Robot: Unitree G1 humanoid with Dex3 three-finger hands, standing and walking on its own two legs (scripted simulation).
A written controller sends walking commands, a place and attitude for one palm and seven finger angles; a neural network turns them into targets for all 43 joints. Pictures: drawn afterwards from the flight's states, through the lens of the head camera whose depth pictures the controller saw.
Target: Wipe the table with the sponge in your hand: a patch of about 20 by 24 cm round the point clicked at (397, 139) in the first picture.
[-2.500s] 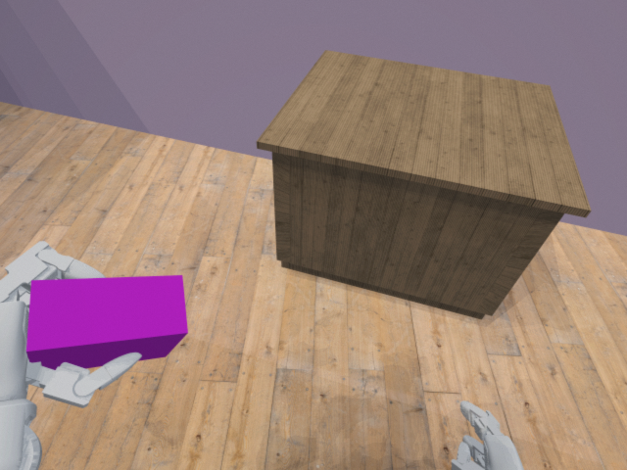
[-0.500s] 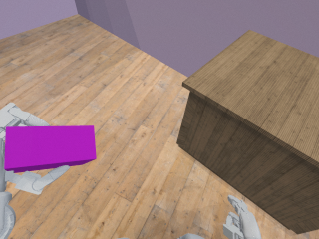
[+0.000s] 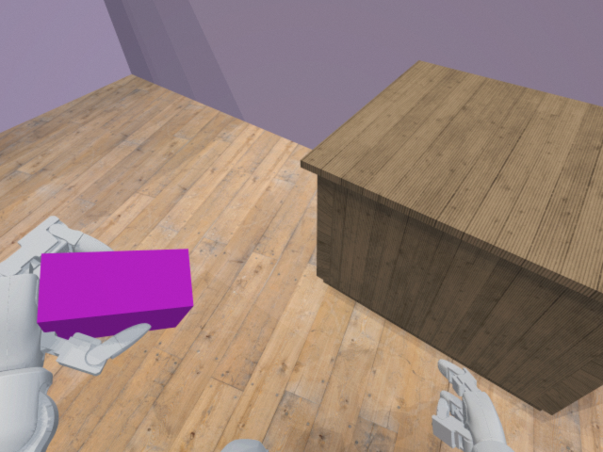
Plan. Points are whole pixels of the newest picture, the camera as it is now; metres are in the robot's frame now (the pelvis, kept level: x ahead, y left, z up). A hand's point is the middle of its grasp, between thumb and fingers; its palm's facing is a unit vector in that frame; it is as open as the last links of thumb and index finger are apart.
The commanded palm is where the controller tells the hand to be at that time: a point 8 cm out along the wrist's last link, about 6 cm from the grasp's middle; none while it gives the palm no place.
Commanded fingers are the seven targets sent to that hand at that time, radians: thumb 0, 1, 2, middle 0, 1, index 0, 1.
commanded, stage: turn to face it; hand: left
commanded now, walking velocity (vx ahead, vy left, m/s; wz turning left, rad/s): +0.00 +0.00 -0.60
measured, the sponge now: (141, 294) +0.23 +0.19 +0.16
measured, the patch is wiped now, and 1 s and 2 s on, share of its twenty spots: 0.00 0.00 0.00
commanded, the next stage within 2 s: take the last steps up to it in 1.54 s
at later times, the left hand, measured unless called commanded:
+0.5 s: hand (135, 307) +0.21 +0.18 +0.18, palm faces +0.14 -0.89 -0.44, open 10.2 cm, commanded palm +0.17 +0.23 +0.18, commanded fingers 0.00 0.10 1.30 -1.20 -1.60 -1.20 -1.60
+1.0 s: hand (306, 356) +0.17 +0.01 +0.18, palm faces -0.22 -0.80 -0.56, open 10.2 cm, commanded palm +0.16 +0.10 +0.18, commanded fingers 0.00 0.10 1.30 -1.20 -1.60 -1.20 -1.60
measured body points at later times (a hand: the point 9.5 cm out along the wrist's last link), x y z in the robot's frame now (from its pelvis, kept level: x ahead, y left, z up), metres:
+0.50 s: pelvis -0.06 +0.01 +0.00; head -0.04 +0.01 +0.45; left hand +0.19 +0.23 +0.20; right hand +0.06 -0.26 -0.08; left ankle -0.03 +0.14 -0.74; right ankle +0.00 -0.07 -0.71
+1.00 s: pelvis -0.13 -0.04 +0.00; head -0.09 -0.08 +0.44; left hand +0.18 +0.06 +0.21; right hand -0.14 -0.35 -0.09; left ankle -0.07 +0.09 -0.68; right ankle -0.11 -0.13 -0.74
